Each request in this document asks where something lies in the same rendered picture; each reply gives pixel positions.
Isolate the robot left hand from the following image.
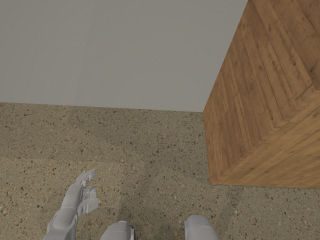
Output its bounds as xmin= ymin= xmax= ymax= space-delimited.
xmin=60 ymin=169 xmax=99 ymax=217

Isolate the robot left thigh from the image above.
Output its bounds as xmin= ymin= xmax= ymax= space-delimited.
xmin=100 ymin=222 xmax=135 ymax=240

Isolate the wardrobe door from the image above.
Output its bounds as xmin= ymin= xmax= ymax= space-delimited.
xmin=216 ymin=95 xmax=320 ymax=189

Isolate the robot right thigh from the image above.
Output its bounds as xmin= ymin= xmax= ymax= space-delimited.
xmin=184 ymin=215 xmax=219 ymax=240

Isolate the robot thigh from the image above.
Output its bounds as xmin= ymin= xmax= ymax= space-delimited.
xmin=100 ymin=222 xmax=135 ymax=240
xmin=184 ymin=215 xmax=219 ymax=240

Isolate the left robot forearm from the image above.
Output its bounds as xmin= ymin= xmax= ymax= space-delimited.
xmin=42 ymin=207 xmax=79 ymax=240

